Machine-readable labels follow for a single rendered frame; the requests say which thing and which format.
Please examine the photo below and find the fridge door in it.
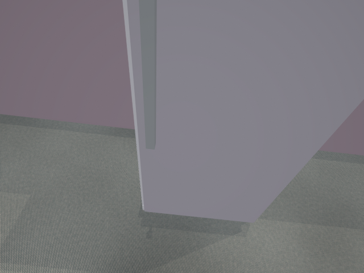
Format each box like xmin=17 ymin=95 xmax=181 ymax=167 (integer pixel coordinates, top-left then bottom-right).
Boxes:
xmin=127 ymin=0 xmax=364 ymax=223

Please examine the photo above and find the handle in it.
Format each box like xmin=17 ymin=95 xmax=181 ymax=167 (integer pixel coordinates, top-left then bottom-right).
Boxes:
xmin=139 ymin=0 xmax=157 ymax=150

